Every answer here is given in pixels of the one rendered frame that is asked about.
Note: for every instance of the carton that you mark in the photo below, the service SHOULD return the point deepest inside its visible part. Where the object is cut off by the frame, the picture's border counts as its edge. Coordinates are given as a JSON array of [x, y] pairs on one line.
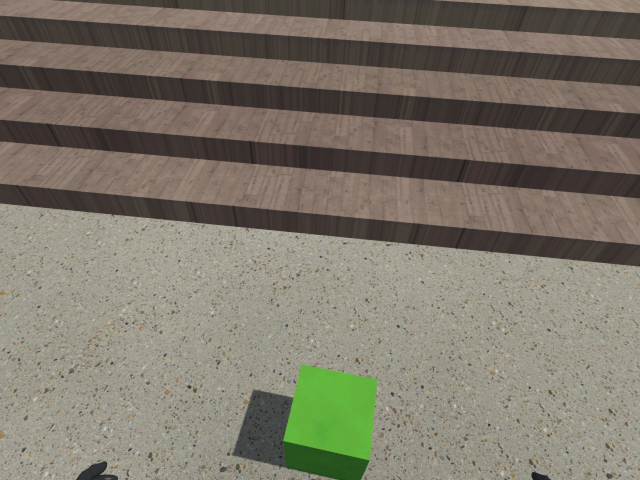
[[329, 430]]

